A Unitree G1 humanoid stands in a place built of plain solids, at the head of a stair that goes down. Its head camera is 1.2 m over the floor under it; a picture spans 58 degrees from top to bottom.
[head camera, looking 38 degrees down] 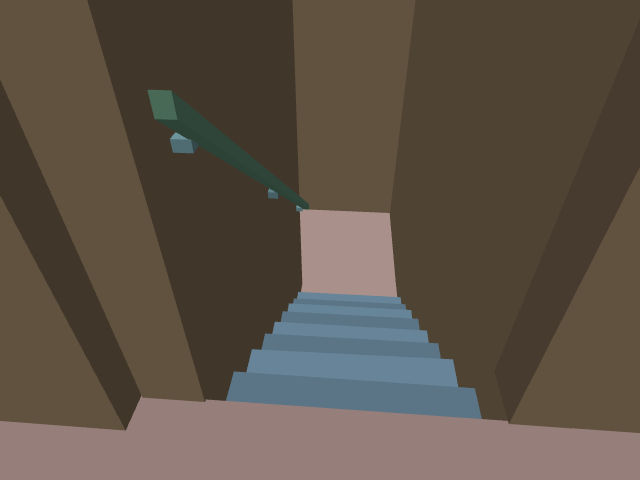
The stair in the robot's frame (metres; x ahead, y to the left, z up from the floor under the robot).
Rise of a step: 0.19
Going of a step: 0.25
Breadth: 0.90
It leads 4 degrees to the right of straight ahead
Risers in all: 9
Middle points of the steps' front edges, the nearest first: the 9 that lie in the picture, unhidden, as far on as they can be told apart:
0.71 -0.10 0.00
0.95 -0.12 -0.21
1.21 -0.14 -0.40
1.46 -0.16 -0.59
1.71 -0.18 -0.78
1.96 -0.20 -0.97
2.21 -0.22 -1.15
2.45 -0.24 -1.34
2.70 -0.26 -1.52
